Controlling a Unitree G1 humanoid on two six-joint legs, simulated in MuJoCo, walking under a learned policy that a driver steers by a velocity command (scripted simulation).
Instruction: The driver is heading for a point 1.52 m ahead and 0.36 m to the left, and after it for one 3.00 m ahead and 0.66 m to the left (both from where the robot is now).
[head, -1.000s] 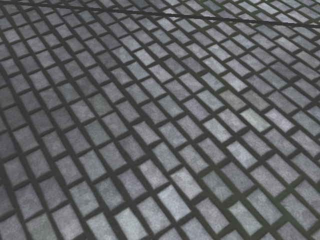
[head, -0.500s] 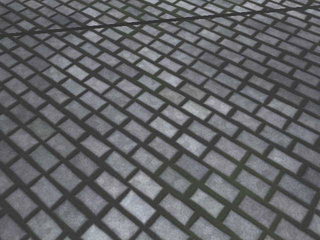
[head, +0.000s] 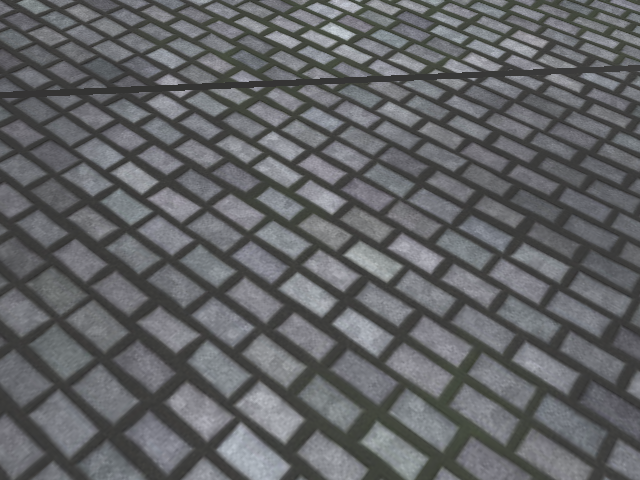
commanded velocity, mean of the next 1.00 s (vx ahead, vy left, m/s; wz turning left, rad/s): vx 0.47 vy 0.00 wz -0.01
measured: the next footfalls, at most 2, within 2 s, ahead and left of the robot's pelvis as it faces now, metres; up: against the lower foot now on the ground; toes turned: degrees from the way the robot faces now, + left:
right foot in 0.30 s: +0.32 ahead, -0.12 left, +0.00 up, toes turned -4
left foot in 0.86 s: +0.63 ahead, +0.05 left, +0.00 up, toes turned +4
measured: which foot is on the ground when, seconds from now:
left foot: down 0.00-0.32, up 0.34-0.84, down 0.86-1.00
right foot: up 0.00-0.28, down 0.30-0.88, up 0.90-1.00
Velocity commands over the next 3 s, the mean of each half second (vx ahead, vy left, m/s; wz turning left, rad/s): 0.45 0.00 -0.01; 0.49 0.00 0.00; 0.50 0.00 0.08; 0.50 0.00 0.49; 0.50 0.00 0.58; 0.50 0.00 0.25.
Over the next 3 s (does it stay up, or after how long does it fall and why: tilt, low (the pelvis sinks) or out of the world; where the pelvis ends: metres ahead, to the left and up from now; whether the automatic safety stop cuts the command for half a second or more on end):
stays up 1.50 0.27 -0.01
